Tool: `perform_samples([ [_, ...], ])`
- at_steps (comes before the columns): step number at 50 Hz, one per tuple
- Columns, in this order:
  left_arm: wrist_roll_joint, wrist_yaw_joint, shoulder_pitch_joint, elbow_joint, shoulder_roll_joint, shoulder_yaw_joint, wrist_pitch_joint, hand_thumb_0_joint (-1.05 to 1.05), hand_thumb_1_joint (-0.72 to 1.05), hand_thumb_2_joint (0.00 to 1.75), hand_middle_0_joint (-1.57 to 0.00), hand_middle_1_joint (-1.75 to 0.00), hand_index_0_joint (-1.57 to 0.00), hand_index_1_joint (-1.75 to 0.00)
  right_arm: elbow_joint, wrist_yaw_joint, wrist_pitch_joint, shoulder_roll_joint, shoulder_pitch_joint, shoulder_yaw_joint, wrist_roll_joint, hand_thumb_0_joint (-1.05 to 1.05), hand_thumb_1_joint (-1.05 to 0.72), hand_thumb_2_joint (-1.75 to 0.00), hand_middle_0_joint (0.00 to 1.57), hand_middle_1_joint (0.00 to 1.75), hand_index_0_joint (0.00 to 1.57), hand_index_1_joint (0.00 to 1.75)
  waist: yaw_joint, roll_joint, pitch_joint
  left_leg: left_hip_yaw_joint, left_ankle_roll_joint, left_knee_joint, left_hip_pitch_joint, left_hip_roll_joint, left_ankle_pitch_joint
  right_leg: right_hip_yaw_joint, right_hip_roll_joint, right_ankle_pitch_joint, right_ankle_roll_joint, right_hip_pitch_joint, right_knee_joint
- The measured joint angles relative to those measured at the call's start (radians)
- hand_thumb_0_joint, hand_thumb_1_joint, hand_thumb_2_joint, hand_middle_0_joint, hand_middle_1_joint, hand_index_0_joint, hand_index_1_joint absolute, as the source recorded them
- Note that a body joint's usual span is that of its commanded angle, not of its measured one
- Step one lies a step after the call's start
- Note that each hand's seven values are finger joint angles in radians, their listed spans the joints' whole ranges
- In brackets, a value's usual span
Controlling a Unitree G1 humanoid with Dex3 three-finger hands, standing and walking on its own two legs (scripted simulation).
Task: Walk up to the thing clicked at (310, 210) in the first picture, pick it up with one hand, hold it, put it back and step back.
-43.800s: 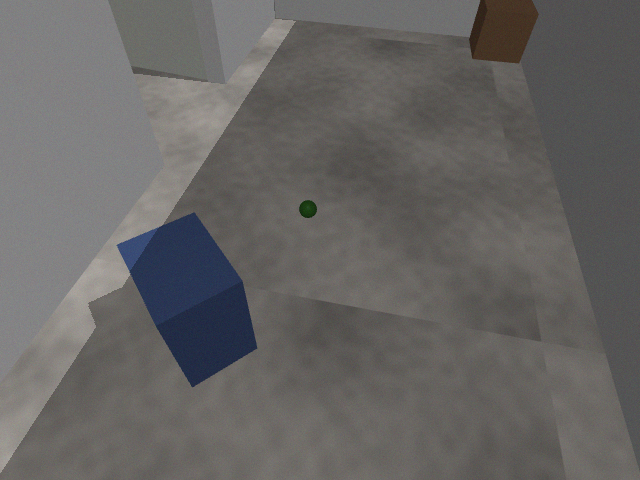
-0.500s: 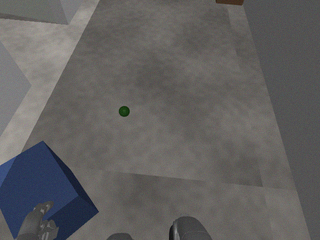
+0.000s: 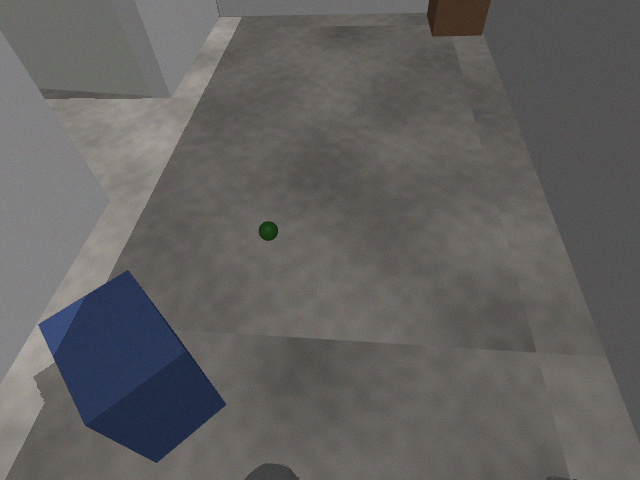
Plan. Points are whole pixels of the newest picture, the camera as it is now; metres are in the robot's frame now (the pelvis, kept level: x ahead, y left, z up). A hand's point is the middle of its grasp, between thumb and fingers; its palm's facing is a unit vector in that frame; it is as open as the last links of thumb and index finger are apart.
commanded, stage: step back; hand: left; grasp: from above
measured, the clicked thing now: (268, 231) +1.11 +0.29 -0.72
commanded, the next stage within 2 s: stand in 0.96 s
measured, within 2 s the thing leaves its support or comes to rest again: neither
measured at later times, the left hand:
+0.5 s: hand out of the picture +0.04 +0.26 -0.14, palm faces +0.08 -0.92 -0.39, open 7.3 cm
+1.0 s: hand out of the picture +0.09 +0.29 -0.15, palm faces +0.05 -0.93 -0.36, open 7.3 cm
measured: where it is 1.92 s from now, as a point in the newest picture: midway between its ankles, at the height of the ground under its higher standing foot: outside the picture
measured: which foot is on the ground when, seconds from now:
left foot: up 0.00-0.10, down 0.12-0.42, up 0.44-0.72, down 0.74-1.00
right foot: down 0.00-0.14, up 0.16-0.36, down 0.38-1.00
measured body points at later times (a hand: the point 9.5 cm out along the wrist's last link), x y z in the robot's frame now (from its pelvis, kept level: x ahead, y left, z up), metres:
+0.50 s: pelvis +0.00 -0.01 +0.00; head +0.00 -0.03 +0.45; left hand +0.04 +0.31 -0.11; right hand +0.08 -0.32 -0.13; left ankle -0.03 +0.13 -0.69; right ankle +0.03 -0.11 -0.73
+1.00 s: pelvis +0.03 +0.02 +0.00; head +0.05 +0.03 +0.45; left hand +0.08 +0.34 -0.13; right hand +0.17 -0.25 -0.12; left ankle +0.07 +0.15 -0.73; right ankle +0.03 -0.11 -0.73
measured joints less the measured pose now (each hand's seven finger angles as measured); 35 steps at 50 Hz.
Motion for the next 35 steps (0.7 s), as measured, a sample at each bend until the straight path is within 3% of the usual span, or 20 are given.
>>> perform_samples([
  [5, 0.006, -0.010, -0.028, -0.027, 0.025, 0.014, -0.017, 0.00, 0.90, 0.90, -0.21, -0.30, -0.21, -0.30, 0.064, 0.014, -0.016, 0.002, 0.065, -0.002, -0.014, 0.00, -0.91, -0.89, 0.20, 0.30, 0.20, 0.30, -0.010, 0.009, -0.007, 0.074, -0.004, -0.341, 0.168, 0.063, -0.071, -0.063, -0.022, -0.001, 0.005, -0.032, 0.028],
  [7, 0.001, -0.011, -0.038, -0.027, 0.048, 0.017, -0.011, 0.00, 0.90, 0.90, -0.21, -0.30, -0.21, -0.30, 0.093, 0.017, -0.030, 0.031, 0.067, -0.005, -0.021, 0.00, -0.91, -0.89, 0.20, 0.30, 0.20, 0.30, -0.001, -0.044, 0.013, 0.108, 0.003, -0.467, 0.231, 0.036, 0.077, -0.044, -0.059, -0.013, 0.014, -0.040, 0.067],
  [8, -0.004, -0.010, -0.032, -0.022, 0.057, 0.018, -0.006, 0.00, 0.90, 0.90, -0.21, -0.30, -0.21, -0.30, 0.098, 0.018, -0.038, 0.048, 0.067, -0.005, -0.028, 0.00, -0.91, -0.89, 0.20, 0.30, 0.20, 0.30, 0.008, -0.075, 0.017, 0.128, 0.005, -0.487, 0.249, 0.020, 0.102, -0.015, -0.066, -0.041, 0.006, -0.047, 0.095],
  [10, -0.011, -0.010, -0.013, 0.006, 0.055, 0.015, 0.004, 0.00, 0.91, 0.90, -0.20, -0.30, -0.21, -0.30, 0.094, 0.024, -0.053, 0.060, 0.085, 0.000, -0.030, 0.00, -0.91, -0.89, 0.20, 0.30, 0.21, 0.30, -0.009, -0.075, -0.014, 0.125, 0.023, -0.488, 0.247, 0.029, 0.098, -0.008, -0.036, -0.130, 0.003, -0.073, 0.166],
  [12, -0.018, -0.020, -0.004, 0.030, 0.057, 0.009, 0.007, 0.00, 0.91, 0.90, -0.20, -0.30, -0.21, -0.30, 0.094, 0.026, -0.061, 0.067, 0.094, 0.003, -0.031, 0.00, -0.91, -0.89, 0.20, 0.30, 0.21, 0.30, -0.028, -0.067, -0.031, 0.112, 0.038, -0.503, 0.256, 0.048, 0.098, -0.018, -0.011, -0.151, 0.000, -0.085, 0.212],
  [18, -0.023, -0.037, -0.003, 0.052, 0.058, 0.010, -0.014, 0.00, 0.91, 0.90, -0.20, -0.30, -0.21, -0.30, 0.080, 0.028, -0.074, 0.065, 0.080, 0.004, -0.029, 0.00, -0.90, -0.89, 0.21, 0.30, 0.21, 0.30, -0.038, -0.077, -0.033, 0.120, 0.003, -0.508, 0.267, 0.074, 0.098, -0.034, -0.008, -0.097, -0.003, -0.050, 0.074],
  [20, -0.020, -0.034, -0.011, 0.061, 0.042, 0.011, -0.027, 0.00, 0.91, 0.90, -0.20, -0.30, -0.21, -0.30, 0.078, 0.027, -0.062, 0.048, 0.070, 0.000, -0.024, 0.00, -0.90, -0.89, 0.21, 0.30, 0.21, 0.30, -0.037, -0.048, -0.027, 0.113, -0.004, -0.455, 0.254, 0.099, 0.062, -0.053, 0.014, 0.021, -0.008, -0.013, -0.007],
  [21, -0.015, -0.031, -0.016, 0.063, 0.028, 0.010, -0.035, 0.00, 0.91, 0.90, -0.20, -0.30, -0.21, -0.30, 0.078, 0.023, -0.055, 0.036, 0.068, -0.003, -0.021, 0.00, -0.90, -0.89, 0.21, 0.30, 0.21, 0.30, -0.040, -0.018, -0.021, 0.096, 0.008, -0.413, 0.243, 0.120, 0.035, -0.072, 0.034, 0.055, -0.011, 0.002, -0.018],
  [23, -0.006, -0.027, -0.014, 0.057, 0.011, 0.007, -0.052, 0.00, 0.91, 0.90, -0.20, -0.30, -0.21, -0.30, 0.085, 0.011, -0.042, 0.032, 0.069, -0.005, -0.017, 0.00, -0.91, -0.89, 0.20, 0.30, 0.21, 0.30, -0.032, -0.001, -0.033, 0.053, 0.025, -0.278, 0.187, 0.096, -0.054, -0.089, 0.041, 0.038, -0.020, 0.003, -0.009],
  [25, -0.004, -0.026, -0.011, 0.050, 0.001, 0.005, -0.056, 0.00, 0.91, 0.90, -0.20, -0.30, -0.21, -0.30, 0.091, 0.007, -0.041, 0.032, 0.065, -0.004, -0.016, 0.00, -0.91, -0.89, 0.20, 0.30, 0.21, 0.30, -0.013, -0.015, -0.035, 0.060, 0.030, -0.167, 0.132, 0.059, -0.094, -0.079, 0.027, 0.025, -0.032, 0.012, -0.014],
  [29, -0.012, -0.021, -0.007, 0.046, -0.018, -0.004, -0.071, 0.00, 0.90, 0.90, -0.21, -0.30, -0.21, -0.30, 0.088, 0.009, -0.058, 0.015, 0.048, -0.006, -0.010, 0.00, -0.91, -0.89, 0.20, 0.30, 0.20, 0.30, -0.001, -0.004, -0.013, 0.061, 0.030, -0.138, 0.057, 0.060, -0.032, -0.082, 0.015, 0.046, -0.020, 0.055, -0.076],
  [35, -0.025, -0.011, -0.021, 0.050, -0.002, -0.016, -0.057, 0.00, 0.90, 0.90, -0.21, -0.30, -0.21, -0.30, 0.093, 0.009, -0.056, 0.019, 0.014, -0.004, -0.010, 0.00, -0.91, -0.89, 0.20, 0.30, 0.20, 0.30, -0.003, -0.008, 0.016, 0.115, 0.019, -0.366, 0.081, 0.109, 0.084, -0.087, -0.003, 0.008, 0.000, 0.059, -0.043],
])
